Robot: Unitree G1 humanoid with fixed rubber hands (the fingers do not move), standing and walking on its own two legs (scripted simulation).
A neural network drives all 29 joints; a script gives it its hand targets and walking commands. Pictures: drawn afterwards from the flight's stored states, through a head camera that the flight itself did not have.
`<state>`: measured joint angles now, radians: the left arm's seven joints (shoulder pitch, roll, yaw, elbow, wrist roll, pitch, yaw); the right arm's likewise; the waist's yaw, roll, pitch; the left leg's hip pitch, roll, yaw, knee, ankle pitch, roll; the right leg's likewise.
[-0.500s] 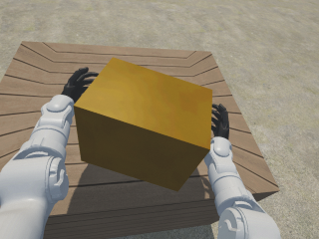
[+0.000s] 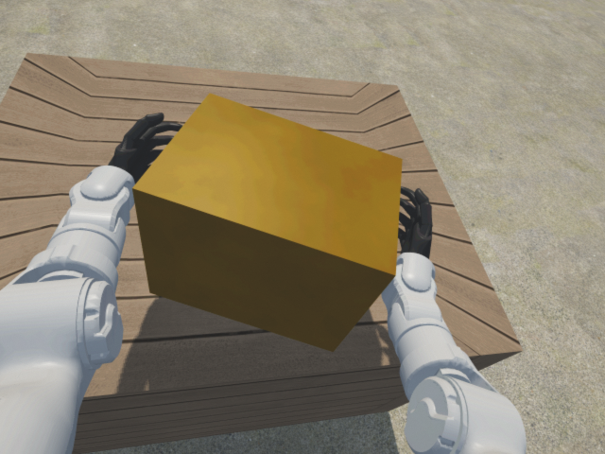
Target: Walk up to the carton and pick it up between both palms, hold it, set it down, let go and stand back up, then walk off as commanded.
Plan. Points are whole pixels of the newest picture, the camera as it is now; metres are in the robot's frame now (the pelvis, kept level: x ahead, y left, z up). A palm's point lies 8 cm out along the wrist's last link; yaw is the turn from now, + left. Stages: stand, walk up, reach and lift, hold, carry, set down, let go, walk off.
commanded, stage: set down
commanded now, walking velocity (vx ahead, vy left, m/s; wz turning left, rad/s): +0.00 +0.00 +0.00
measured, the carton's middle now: (273, 227) +0.44 -0.03 +0.00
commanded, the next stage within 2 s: none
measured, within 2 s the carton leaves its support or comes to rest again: rests again in 1.22 s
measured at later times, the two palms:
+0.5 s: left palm (126, 173) +0.49 +0.17 +0.07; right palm (408, 248) +0.36 -0.20 +0.05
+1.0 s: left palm (125, 175) +0.49 +0.17 +0.07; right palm (406, 251) +0.36 -0.20 +0.05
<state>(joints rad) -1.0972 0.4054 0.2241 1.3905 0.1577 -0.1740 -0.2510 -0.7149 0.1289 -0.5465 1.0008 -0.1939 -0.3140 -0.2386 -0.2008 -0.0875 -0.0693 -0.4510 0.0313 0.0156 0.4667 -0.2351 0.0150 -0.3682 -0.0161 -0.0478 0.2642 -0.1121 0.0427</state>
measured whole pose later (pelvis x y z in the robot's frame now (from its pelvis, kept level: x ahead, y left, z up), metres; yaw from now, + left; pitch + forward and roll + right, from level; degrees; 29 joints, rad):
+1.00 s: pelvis -0.02 +0.00 -0.01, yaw +1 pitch +16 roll -3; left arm -1.16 0.45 0.24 1.46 0.19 -0.24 -0.27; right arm -0.79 0.15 -0.63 1.04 -0.25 -0.43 -0.24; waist -0.21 -0.07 -0.07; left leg -0.58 0.03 0.01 0.52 -0.23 0.02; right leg -0.51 -0.03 -0.07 0.36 -0.13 0.04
